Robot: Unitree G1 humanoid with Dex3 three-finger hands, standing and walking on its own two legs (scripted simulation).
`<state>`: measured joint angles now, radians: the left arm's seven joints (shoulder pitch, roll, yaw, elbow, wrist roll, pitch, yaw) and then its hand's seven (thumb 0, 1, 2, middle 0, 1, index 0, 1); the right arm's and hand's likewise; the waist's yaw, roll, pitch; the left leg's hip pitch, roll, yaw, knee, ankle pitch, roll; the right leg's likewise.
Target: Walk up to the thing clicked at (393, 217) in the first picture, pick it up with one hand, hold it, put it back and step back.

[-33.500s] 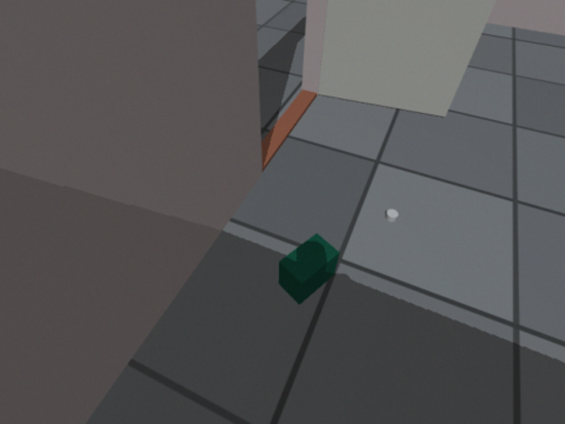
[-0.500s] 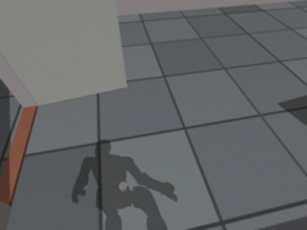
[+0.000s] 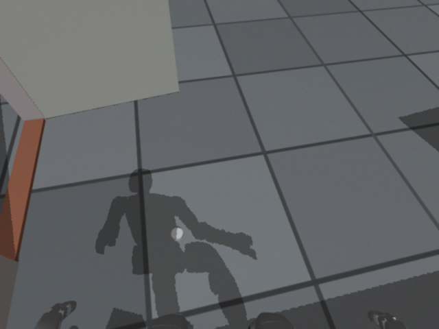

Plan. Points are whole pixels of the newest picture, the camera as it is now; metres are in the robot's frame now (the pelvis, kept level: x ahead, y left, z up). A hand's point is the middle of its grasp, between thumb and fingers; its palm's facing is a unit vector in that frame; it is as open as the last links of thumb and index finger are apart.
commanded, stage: step back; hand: left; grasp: from above
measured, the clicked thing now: (177, 234) +0.52 +0.16 -0.75
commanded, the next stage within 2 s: none
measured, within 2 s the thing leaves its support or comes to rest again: neither
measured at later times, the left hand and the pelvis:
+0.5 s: hand out of the picture +0.01 +0.26 -0.15, palm faces -0.10 -0.91 -0.39, open 7.4 cm; pelvis -0.10 +0.00 -0.01, yaw -5 degrees
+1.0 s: hand out of the picture -0.11 +0.29 -0.15, palm faces -0.03 -0.93 -0.38, open 7.4 cm; pelvis -0.24 +0.03 +0.00, yaw -3 degrees
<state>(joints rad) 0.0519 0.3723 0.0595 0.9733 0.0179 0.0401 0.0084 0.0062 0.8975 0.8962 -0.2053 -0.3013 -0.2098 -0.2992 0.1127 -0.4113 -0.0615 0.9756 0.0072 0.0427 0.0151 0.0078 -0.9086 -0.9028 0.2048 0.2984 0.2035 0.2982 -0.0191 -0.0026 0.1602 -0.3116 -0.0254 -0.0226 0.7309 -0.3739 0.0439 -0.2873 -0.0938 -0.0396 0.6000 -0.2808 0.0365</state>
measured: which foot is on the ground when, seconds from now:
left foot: down 0.00-0.44, up 0.46-0.74, down 0.76-1.00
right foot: down 0.00-0.02, up 0.04-0.40, down 0.42-0.78, up 0.80-1.00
